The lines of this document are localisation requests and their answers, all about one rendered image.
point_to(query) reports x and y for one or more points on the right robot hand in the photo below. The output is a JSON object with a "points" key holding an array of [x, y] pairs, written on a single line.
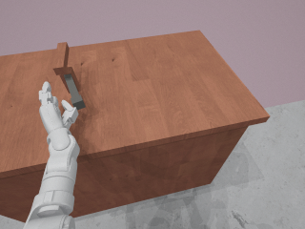
{"points": [[244, 220]]}

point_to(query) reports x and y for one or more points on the left robot upper arm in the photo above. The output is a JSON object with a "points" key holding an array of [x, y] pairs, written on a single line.
{"points": [[53, 222]]}

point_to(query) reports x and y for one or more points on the left robot hand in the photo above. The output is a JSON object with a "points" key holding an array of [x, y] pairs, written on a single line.
{"points": [[50, 112]]}

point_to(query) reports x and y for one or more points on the counter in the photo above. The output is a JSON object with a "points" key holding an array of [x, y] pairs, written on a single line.
{"points": [[163, 113]]}

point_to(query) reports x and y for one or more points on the tap lever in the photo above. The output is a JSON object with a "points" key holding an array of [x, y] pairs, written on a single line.
{"points": [[76, 98]]}

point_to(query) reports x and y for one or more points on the left robot forearm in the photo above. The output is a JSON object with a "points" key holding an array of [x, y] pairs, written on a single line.
{"points": [[55, 196]]}

